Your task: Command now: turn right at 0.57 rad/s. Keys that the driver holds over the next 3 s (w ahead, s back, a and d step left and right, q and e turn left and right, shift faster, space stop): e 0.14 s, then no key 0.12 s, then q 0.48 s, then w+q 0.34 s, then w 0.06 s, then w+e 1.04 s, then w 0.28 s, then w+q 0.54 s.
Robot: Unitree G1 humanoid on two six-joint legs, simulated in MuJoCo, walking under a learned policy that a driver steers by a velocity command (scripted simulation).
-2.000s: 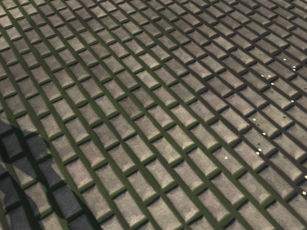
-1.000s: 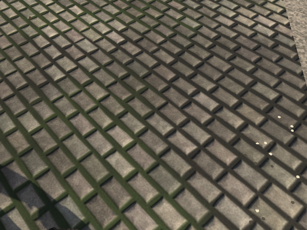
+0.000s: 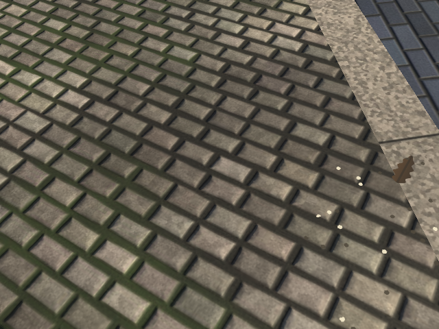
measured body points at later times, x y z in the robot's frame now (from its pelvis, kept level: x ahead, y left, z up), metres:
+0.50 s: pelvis -0.01 +0.04 +0.00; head +0.02 +0.06 +0.45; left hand +0.13 +0.29 -0.13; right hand +0.08 -0.23 -0.11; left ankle +0.01 +0.13 -0.74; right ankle -0.03 -0.09 -0.73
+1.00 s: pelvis +0.00 +0.02 +0.00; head +0.02 +0.01 +0.45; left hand -0.01 +0.31 -0.11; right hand +0.17 -0.23 -0.12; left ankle -0.01 +0.16 -0.68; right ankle -0.05 -0.08 -0.74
